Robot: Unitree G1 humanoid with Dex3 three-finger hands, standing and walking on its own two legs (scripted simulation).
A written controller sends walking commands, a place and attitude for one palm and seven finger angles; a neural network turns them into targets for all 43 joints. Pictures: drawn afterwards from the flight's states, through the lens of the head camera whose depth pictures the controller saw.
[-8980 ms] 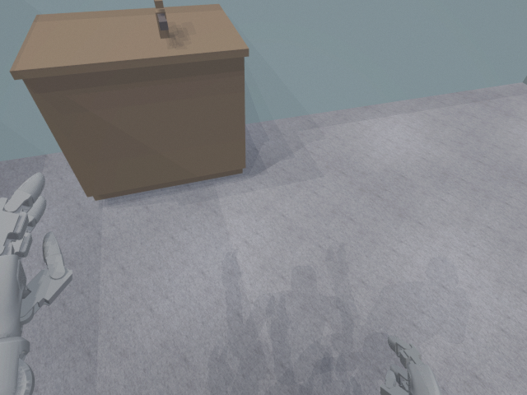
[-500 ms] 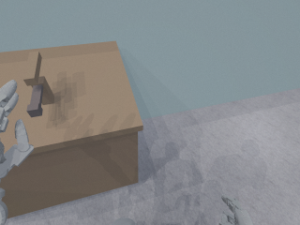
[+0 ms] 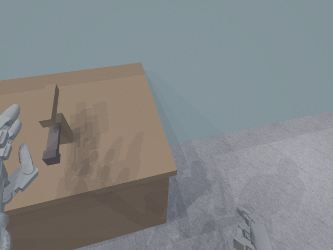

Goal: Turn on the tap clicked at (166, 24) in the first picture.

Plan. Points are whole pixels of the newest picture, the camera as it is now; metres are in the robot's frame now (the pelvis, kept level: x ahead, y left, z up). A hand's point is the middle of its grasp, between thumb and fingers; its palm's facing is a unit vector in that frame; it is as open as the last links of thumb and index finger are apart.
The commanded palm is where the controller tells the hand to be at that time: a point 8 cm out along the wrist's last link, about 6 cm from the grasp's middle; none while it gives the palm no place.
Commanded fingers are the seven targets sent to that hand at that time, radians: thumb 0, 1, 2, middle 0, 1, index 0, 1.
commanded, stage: come to a stop and stand still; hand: left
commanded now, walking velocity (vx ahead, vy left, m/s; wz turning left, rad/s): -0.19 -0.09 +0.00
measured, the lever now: (51, 157) +0.30 +0.31 +0.05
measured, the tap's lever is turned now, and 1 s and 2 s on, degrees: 0 0 0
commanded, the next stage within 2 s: look again from close up in 1.12 s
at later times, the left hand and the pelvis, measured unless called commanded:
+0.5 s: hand (27, 178) +0.19 +0.25 +0.16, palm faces +0.33 -0.84 -0.42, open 7.4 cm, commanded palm +0.13 +0.28 +0.18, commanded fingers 0.00 0.90 0.90 -0.20 -0.30 -0.20 -0.30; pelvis -0.04 +0.01 +0.00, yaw -2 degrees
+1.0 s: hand (15, 172) +0.21 +0.29 +0.15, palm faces +0.36 -0.86 -0.37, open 7.4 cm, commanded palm +0.15 +0.32 +0.18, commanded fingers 0.00 0.90 0.90 -0.20 -0.30 -0.20 -0.30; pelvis -0.02 +0.04 +0.00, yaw +0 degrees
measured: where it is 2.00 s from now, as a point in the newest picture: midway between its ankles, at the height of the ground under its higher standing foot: outside the picture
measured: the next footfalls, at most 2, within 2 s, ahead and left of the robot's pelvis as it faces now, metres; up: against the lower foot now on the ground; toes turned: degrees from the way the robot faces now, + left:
none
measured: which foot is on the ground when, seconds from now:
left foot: down 0.00-1.00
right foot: down 0.00-1.00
